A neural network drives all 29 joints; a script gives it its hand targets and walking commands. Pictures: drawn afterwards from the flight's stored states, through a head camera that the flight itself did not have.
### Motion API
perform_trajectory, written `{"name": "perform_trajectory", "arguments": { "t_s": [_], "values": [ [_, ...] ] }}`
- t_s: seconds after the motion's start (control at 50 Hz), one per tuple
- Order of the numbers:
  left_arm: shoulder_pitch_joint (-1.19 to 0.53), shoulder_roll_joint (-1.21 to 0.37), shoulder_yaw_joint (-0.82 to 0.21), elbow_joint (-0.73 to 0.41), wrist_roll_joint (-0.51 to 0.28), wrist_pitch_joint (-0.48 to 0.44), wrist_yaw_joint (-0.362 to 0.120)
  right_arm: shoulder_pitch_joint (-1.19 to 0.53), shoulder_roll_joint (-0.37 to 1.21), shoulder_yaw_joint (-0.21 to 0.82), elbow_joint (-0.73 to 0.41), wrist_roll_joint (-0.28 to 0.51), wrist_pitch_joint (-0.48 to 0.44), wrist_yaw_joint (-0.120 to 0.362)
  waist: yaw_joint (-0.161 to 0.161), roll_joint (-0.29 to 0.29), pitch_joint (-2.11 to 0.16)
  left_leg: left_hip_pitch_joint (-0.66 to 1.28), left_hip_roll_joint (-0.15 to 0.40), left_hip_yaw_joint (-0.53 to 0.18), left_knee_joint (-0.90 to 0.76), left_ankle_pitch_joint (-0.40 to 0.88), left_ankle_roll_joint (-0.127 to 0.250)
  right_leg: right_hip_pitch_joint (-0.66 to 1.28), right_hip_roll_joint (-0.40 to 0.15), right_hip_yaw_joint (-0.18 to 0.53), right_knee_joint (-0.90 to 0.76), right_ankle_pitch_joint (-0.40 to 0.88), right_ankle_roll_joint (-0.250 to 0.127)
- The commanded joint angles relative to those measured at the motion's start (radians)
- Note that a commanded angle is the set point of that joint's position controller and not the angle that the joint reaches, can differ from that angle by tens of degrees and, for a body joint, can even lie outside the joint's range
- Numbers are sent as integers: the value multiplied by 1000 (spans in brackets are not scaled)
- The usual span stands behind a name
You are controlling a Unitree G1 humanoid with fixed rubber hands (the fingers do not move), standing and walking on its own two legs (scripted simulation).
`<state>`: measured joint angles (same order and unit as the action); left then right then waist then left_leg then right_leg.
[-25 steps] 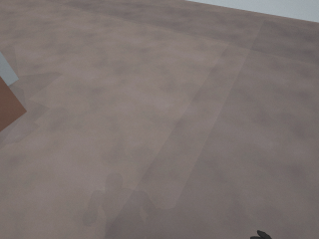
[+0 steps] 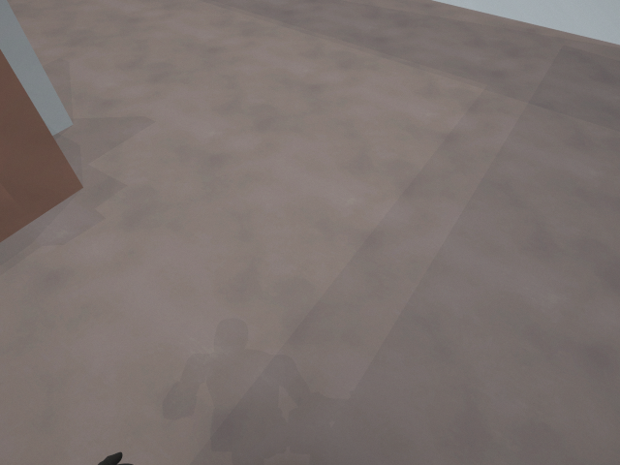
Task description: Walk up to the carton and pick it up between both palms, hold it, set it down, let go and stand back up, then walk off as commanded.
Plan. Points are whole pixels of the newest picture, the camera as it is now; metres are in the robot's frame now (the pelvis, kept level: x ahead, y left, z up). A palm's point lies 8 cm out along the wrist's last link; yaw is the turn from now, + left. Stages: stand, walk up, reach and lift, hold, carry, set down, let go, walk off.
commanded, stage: walk up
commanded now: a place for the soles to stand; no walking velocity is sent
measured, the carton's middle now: out of the picture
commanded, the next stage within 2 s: none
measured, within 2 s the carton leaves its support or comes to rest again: neither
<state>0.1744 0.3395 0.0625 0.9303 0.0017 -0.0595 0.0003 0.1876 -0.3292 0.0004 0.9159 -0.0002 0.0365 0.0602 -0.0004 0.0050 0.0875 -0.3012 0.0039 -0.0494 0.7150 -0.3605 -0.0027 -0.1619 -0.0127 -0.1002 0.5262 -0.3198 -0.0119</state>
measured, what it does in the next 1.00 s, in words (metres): walks ahead, turning left: left foot, then right foot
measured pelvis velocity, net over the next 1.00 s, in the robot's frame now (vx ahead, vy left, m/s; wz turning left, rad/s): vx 0.29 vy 0.10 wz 0.70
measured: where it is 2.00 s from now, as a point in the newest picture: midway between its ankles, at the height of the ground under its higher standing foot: (223, 364)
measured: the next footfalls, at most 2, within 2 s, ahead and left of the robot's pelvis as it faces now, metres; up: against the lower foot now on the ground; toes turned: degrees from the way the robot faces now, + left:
left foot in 0.18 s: +0.12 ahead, +0.17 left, +0.00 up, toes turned +13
right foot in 0.62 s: +0.31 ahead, +0.00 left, +0.00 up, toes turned +18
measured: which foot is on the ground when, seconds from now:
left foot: up 0.00-0.16, down 0.18-0.64, up 0.66-1.00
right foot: down 0.00-0.20, up 0.22-0.60, down 0.62-1.00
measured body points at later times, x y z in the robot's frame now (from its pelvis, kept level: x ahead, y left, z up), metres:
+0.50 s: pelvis +0.11 +0.07 +0.00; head +0.14 +0.10 +0.45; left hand +0.11 +0.43 -0.11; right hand +0.28 -0.20 -0.11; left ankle +0.08 +0.16 -0.73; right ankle +0.20 -0.04 -0.69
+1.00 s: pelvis +0.29 +0.10 -0.02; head +0.31 +0.11 +0.43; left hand +0.14 +0.42 -0.11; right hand +0.57 -0.06 -0.14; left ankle +0.29 +0.26 -0.72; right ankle +0.27 -0.01 -0.73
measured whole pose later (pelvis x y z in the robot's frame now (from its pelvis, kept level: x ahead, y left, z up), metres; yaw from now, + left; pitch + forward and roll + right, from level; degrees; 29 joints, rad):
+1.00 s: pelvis +0.29 +0.10 -0.02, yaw +40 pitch -2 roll -3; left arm 0.20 0.42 0.08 0.93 0.01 -0.10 0.00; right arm 0.12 -0.41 0.00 0.91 0.00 0.03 0.12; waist 0.00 0.08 0.09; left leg -0.52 0.08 -0.02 0.82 -0.29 0.04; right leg -0.06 -0.04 -0.38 0.59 -0.47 -0.03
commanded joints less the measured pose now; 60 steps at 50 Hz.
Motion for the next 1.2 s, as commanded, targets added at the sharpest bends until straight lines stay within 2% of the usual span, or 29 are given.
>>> {"name": "perform_trajectory", "arguments": {
  "t_s": [0.0, 0.12, 0.14, 0.16, 0.18, 0.2, 0.22, 0.24, 0.28, 0.34, 0.52, 0.56, 0.58, 0.6, 0.62, 0.66, 0.72, 0.78, 0.86, 0.9, 0.98, 1.02, 1.04, 1.06, 1.08, 1.1, 1.12, 1.16, 1.18],
  "values": [
    [21, 397, 117, -98, 41, -38, 34, -165, -285, -137, -184, -74, -13, 68, 56, -7, -28, -364, 137, -35, 241, -83, -14, 126, -507, 409, -352, -162, -257],
    [-51, 418, 145, -125, 59, -50, 18, -84, -303, -151, -141, -46, -25, 90, 0, -33, -104, -174, 183, 20, 1, -17, 34, 106, -479, 123, -147, 66, -179],
    [-199, 413, 143, -132, 63, -50, 11, 91, -304, -155, -95, -55, -24, 87, -136, 6, -158, 64, 152, 49, -77, 70, 82, -31, -425, -10, 15, 181, -120],
    [-157, 328, 122, -146, 56, -39, 8, 188, -319, -166, -57, -54, -35, 72, -164, 161, -213, 321, 39, 11, -171, 26, 122, -207, -227, -124, 337, 233, -75],
    [-97, 227, 89, -120, 64, -24, -7, 230, -390, -189, -26, -65, -27, 47, -173, 432, -129, 357, 90, -243, -328, -107, 173, -404, -41, -133, 619, -161, -20],
    [-107, 228, 79, -149, 42, -22, -14, 140, -446, -185, -83, -47, -21, 41, -144, 490, -79, 384, 157, -573, -519, -269, 200, -599, 70, -38, 664, -321, -4],
    [-116, 272, 73, -157, 26, -28, -15, 105, -431, -174, -98, -24, -18, 44, -94, 319, -37, 254, 232, -771, -620, -309, 269, -547, 37, 44, 651, -289, -20],
    [-95, 323, 77, -144, 19, -33, -17, 30, -434, -164, -105, -11, -14, 45, -72, 267, -30, 220, 268, -769, -590, -232, 283, -532, 23, 93, 647, -267, -29],
    [-54, 328, 70, -104, 10, -25, -7, -35, -386, -139, -125, -9, -19, 33, -24, 225, 3, 135, 234, -583, -568, -114, 207, -481, -41, 136, 588, -152, -28],
    [-6, 330, 66, -81, 6, -32, -4, -27, -350, -129, -139, -10, -43, 27, -2, 157, -12, 93, 184, -434, -493, 104, 231, -382, -58, 113, 453, -96, -15],
    [-38, 305, 61, -120, 6, -58, 8, -28, -332, -119, -145, -21, -52, 37, -34, 190, -23, 108, 150, -422, -404, 300, 246, -317, -2, 76, 123, -85, 6],
    [47, 280, 62, -85, 19, -70, 23, -80, -296, -105, -162, -4, -49, 41, 25, 190, -68, 31, 103, -349, -315, 304, 185, -88, 33, 64, -22, 56, 0],
    [151, 293, 75, -48, 11, -78, 24, -126, -283, -100, -184, 1, -49, 41, 95, 93, -96, -77, 54, -277, -174, 343, 146, 123, 30, 56, -136, 153, -17],
    [302, 386, 97, -26, 27, -82, 27, -153, -248, -89, -215, 9, -55, 43, 177, -22, -198, -208, -40, -190, 63, 272, 79, 357, -95, 202, -199, 135, -40],
    [375, 468, 124, -4, 42, -81, 39, -156, -176, -73, -222, -5, -53, 34, 203, -196, -234, -407, -164, -94, 249, -152, 38, 493, -392, 582, -263, -6, -109],
    [136, 458, 122, -80, 31, -74, 39, -53, -313, -108, -157, -29, -30, 29, 85, 11, -153, -450, 12, -118, 389, -129, 20, 303, -555, 715, -365, -347, -182],
    [85, 379, 105, -89, 26, -89, 27, -24, -340, -127, -86, -21, -48, 44, 30, -31, -74, -367, 92, -89, 391, 19, 1, 184, -388, 362, -327, -35, -127],
    [74, 361, 98, -93, 24, -88, 22, -59, -307, -112, -98, -18, -44, 59, 40, -18, -53, -371, 133, -40, 303, 64, -11, 174, -374, 214, -284, 184, -119],
    [97, 369, 104, -76, 31, -84, 13, -199, -267, -97, -143, -28, -43, 61, 83, -69, -5, -387, 143, 41, 144, 25, 2, 179, -401, 129, -256, 394, -168],
    [59, 390, 100, -86, 20, -81, 6, -214, -280, -96, -137, -21, -46, 68, 71, -94, 37, -304, 144, 71, 53, 123, 13, 90, -371, 32, -240, 376, -120],
    [28, 383, 80, -108, 16, -72, 3, -204, -282, -103, -116, -27, -51, 69, 46, -47, 7, -210, 113, 138, 43, 130, 46, 37, -412, -20, -174, 320, -146],
    [-89, 374, 67, -130, 14, -66, 2, -8, -293, -131, -61, -53, -56, 54, -83, 16, -60, 46, 50, 168, -88, 128, 84, -33, -357, -128, 85, 551, -116],
    [-75, 345, 63, -123, 14, -62, -3, 129, -348, -148, -21, -38, -62, 41, -148, 122, -153, 255, -12, 100, -115, 111, 134, -122, -255, -172, 343, 535, -89],
    [-9, 295, 56, -126, 11, -60, -8, 229, -413, -183, -10, -42, -61, 18, -189, 264, -189, 369, 41, -151, -273, -60, 189, -259, -120, -166, 642, 341, -39],
    [-19, 267, 47, -162, -9, -57, -15, 224, -458, -197, -8, -31, -61, 2, -168, 420, -197, 524, 209, -569, -399, 41, 268, -512, 46, -117, 747, -161, 17],
    [-47, 318, 52, -178, -12, -56, -11, 245, -434, -168, -20, -15, -61, -1, -172, 262, -218, 566, 288, -756, -393, 203, 347, -570, 37, 11, 777, -227, 2],
    [-101, 337, 39, -174, 0, -64, -9, 235, -412, -164, -13, 3, -60, -12, -167, 130, -182, 528, 306, -671, -380, 408, 322, -588, -15, 51, 753, -233, -21],
    [-11, 301, 25, -134, -11, -73, -13, 105, -371, -142, -44, -2, -71, -30, -94, 136, -163, 433, 276, -376, -314, 612, 298, -553, -85, 96, 689, -163, -29],
    [-35, 284, 24, -148, -21, -73, -15, 90, -350, -127, -44, -11, -79, -31, -81, 73, -149, 375, 264, -352, -323, 614, 309, -526, -105, 110, 634, -145, -22]
  ]
}}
